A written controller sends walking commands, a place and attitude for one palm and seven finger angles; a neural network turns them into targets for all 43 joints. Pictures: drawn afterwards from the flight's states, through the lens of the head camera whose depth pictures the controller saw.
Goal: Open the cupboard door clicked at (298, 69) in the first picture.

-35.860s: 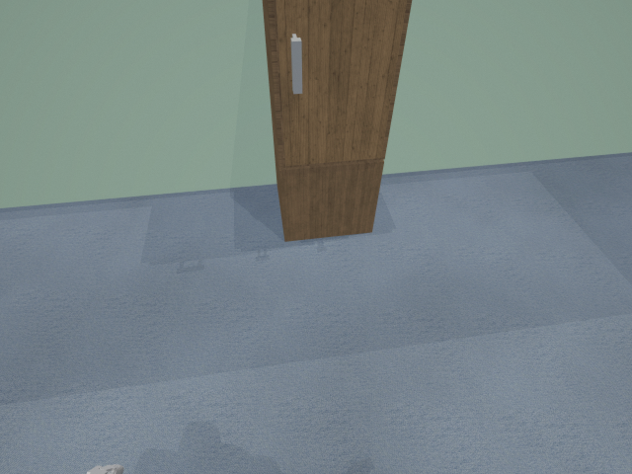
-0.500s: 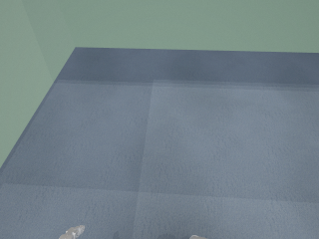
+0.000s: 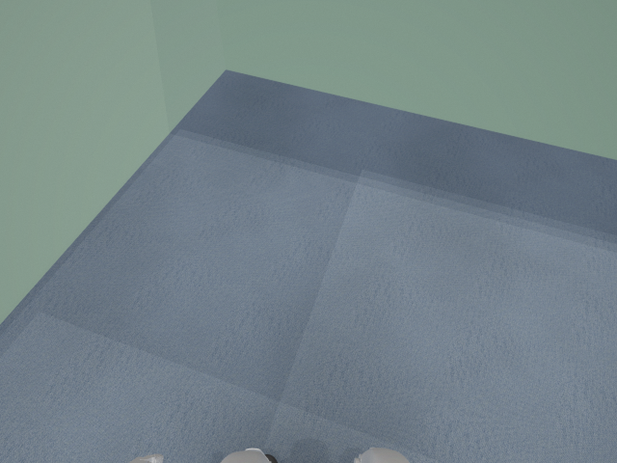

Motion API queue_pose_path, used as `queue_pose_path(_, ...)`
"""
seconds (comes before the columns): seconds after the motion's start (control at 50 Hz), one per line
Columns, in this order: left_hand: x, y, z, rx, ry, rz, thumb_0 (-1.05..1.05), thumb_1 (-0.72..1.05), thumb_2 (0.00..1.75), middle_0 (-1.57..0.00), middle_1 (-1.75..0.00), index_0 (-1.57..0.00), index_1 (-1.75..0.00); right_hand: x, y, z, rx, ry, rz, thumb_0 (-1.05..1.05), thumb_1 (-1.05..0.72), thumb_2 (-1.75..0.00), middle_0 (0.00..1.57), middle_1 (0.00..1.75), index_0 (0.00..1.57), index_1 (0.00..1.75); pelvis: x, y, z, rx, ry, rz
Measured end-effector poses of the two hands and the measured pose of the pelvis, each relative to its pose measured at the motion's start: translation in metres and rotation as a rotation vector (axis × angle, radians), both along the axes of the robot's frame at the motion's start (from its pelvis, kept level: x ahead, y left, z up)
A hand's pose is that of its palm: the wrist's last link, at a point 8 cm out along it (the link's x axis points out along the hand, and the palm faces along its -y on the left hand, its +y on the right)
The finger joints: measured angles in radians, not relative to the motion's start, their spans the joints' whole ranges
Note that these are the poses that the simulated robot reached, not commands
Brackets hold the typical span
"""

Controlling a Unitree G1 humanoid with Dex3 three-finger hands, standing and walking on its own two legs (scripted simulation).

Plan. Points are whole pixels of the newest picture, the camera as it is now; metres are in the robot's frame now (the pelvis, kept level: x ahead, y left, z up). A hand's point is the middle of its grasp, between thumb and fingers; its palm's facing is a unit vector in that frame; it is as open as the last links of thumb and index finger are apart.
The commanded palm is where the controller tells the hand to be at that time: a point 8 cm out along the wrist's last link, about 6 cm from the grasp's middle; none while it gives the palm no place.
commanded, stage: turn to face it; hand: left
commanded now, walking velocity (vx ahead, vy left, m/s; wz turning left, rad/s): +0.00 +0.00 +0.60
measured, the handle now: out of the picture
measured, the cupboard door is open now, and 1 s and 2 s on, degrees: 47 47 47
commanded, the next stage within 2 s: none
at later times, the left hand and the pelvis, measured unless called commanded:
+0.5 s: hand out of the picture +0.01 +0.14 -0.17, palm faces +0.37 -0.89 -0.25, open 7.4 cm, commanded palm none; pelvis +0.05 -0.07 +0.00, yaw +21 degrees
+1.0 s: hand out of the picture +0.02 +0.08 -0.15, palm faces +0.62 -0.74 -0.26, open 7.4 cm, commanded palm none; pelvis +0.08 -0.12 +0.01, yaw +39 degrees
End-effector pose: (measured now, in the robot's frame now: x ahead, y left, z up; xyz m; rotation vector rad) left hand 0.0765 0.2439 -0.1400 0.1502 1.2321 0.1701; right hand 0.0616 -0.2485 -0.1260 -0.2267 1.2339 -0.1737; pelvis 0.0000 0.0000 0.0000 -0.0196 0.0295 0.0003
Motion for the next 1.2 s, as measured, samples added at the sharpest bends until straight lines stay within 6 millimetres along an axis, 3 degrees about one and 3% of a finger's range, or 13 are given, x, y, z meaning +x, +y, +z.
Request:
queue_pose_path(0.16,0.012,-0.019,0.022,0.081,-0.093,0.069,0.00,0.90,0.90,-0.20,-0.30,-0.20,-0.30,0.051,-0.038,-0.011,0.042,-0.021,0.082,0.00,-0.91,-0.90,0.20,0.30,0.20,0.30,0.015,-0.042,-0.003,0.016,0.006,0.109)
queue_pose_path(0.22,0.000,-0.030,0.027,0.110,-0.090,0.111,0.00,0.90,0.90,-0.20,-0.30,-0.20,-0.30,0.072,-0.053,-0.015,0.048,-0.014,0.119,0.01,-0.91,-0.90,0.20,0.30,0.20,0.30,0.020,-0.056,-0.003,0.032,-0.002,0.154)
queue_pose_path(0.3,-0.023,-0.046,0.033,0.107,-0.040,0.176,0.00,0.90,0.90,-0.20,-0.30,-0.20,-0.30,0.102,-0.061,-0.006,0.049,-0.013,0.174,0.01,-0.91,-0.90,0.19,0.30,0.20,0.30,0.030,-0.066,0.006,0.056,-0.008,0.213)
queue_pose_path(0.42,-0.059,-0.065,0.024,0.059,0.026,0.277,0.00,0.90,0.90,-0.20,-0.30,-0.21,-0.30,0.150,-0.045,0.004,0.050,-0.030,0.303,0.01,-0.91,-0.90,0.19,0.30,0.20,0.30,0.042,-0.072,0.009,0.081,-0.006,0.299)
queue_pose_path(0.52,-0.094,-0.064,-0.001,0.022,0.080,0.380,0.00,0.90,0.90,-0.21,-0.30,-0.21,-0.30,0.191,-0.015,0.000,0.035,-0.103,0.425,0.01,-0.91,-0.90,0.19,0.30,0.20,0.30,0.046,-0.064,-0.008,0.054,-0.007,0.376)
queue_pose_path(0.6,-0.102,-0.059,-0.003,0.041,0.101,0.443,0.01,0.90,0.90,-0.21,-0.30,-0.21,-0.30,0.199,-0.005,0.002,0.030,-0.116,0.487,0.00,-0.91,-0.90,0.19,0.30,0.20,0.30,0.047,-0.070,-0.008,0.052,-0.015,0.422)
queue_pose_path(0.74,-0.080,-0.064,0.020,0.098,-0.008,0.497,0.01,0.90,0.90,-0.20,-0.30,-0.20,-0.30,0.200,-0.018,-0.008,0.051,-0.038,0.540,0.00,-0.90,-0.90,0.20,0.30,0.20,0.30,0.057,-0.093,-0.002,0.034,-0.016,0.505)
queue_pose_path(0.82,-0.075,-0.079,0.026,0.148,-0.053,0.518,0.00,0.90,0.90,-0.20,-0.30,-0.20,-0.30,0.213,-0.031,-0.023,0.071,-0.008,0.554,0.01,-0.90,-0.90,0.20,0.30,0.20,0.30,0.067,-0.110,-0.009,0.049,-0.012,0.557)
queue_pose_path(0.94,-0.085,-0.114,0.032,0.106,-0.021,0.594,0.00,0.90,0.90,-0.20,-0.30,-0.20,-0.30,0.232,-0.032,-0.009,0.064,0.022,0.602,0.01,-0.91,-0.90,0.20,0.30,0.20,0.30,0.078,-0.117,0.005,0.067,-0.009,0.640)
queue_pose_path(1.08,-0.110,-0.142,0.015,0.019,-0.004,0.705,0.00,0.90,0.90,-0.21,-0.30,-0.21,-0.30,0.253,0.003,0.003,0.045,0.012,0.727,0.01,-0.91,-0.90,0.19,0.30,0.20,0.30,0.079,-0.113,0.007,0.062,-0.001,0.738)
queue_pose_path(1.2,-0.152,-0.143,-0.011,-0.019,0.056,0.815,0.01,0.90,0.90,-0.21,-0.30,-0.21,-0.30,0.265,0.044,0.004,0.031,-0.067,0.846,0.01,-0.91,-0.90,0.19,0.30,0.20,0.30,0.071,-0.105,-0.008,0.040,-0.004,0.812)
